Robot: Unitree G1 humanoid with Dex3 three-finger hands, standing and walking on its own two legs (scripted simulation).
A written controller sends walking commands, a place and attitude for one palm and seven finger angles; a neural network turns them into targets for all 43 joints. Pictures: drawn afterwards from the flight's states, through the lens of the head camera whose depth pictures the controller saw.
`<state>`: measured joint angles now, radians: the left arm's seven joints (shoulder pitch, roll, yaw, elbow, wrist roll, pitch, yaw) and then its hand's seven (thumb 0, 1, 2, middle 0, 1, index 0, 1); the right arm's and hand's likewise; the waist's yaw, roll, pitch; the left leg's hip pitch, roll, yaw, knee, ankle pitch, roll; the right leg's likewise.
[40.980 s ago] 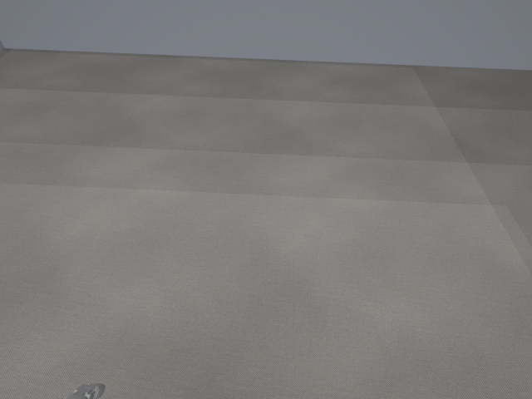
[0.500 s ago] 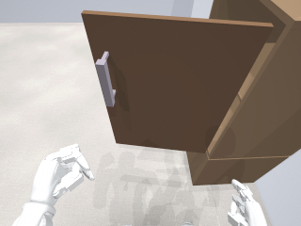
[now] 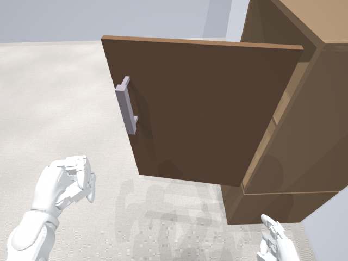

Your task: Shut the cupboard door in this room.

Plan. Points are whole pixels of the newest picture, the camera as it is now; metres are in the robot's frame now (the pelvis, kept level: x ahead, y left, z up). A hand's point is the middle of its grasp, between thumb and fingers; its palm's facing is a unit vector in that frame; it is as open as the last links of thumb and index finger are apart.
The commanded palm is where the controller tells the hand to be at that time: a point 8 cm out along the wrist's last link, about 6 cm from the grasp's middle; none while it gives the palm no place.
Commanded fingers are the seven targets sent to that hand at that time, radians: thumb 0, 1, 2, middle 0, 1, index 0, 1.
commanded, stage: raise the hand and make a fist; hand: left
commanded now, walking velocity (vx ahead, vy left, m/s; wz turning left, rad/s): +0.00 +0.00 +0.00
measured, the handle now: (129, 106) +0.47 +0.17 +0.10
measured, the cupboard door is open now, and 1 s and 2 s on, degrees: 80 80 80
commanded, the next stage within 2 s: bring the fist close to the handle in 0.28 s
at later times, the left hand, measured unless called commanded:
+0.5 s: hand (92, 190) +0.23 +0.18 +0.10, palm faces -0.02 -1.00 -0.05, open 3.1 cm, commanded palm +0.21 +0.23 +0.10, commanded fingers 0.00 0.90 0.90 -1.30 -1.50 -1.30 -1.50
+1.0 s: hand (115, 153) +0.31 +0.16 +0.10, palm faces -0.05 -1.00 -0.03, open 3.1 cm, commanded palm +0.30 +0.21 +0.10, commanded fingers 0.00 0.90 0.90 -1.30 -1.50 -1.30 -1.50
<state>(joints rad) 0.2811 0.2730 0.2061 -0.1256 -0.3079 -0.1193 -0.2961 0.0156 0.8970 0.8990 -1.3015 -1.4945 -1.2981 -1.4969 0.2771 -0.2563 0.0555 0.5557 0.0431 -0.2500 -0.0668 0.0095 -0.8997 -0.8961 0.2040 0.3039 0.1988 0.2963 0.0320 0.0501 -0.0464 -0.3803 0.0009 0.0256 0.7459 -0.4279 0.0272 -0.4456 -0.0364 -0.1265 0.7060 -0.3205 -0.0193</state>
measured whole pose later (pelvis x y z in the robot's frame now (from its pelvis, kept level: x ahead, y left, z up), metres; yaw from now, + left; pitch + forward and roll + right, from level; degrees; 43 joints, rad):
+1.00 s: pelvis +0.00 +0.00 +0.01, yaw -1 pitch +4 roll +0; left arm -0.09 0.24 0.16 0.19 -0.23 -0.13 -0.22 0.02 0.90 0.90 -1.30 -1.50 -1.30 -1.50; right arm 0.27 -0.26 0.04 0.61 0.04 -0.21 -0.06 0.01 -0.90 -0.90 0.20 0.30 0.20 0.30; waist 0.01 0.03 -0.02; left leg -0.36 -0.01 0.05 0.68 -0.39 0.02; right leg -0.45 -0.04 -0.10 0.67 -0.29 -0.02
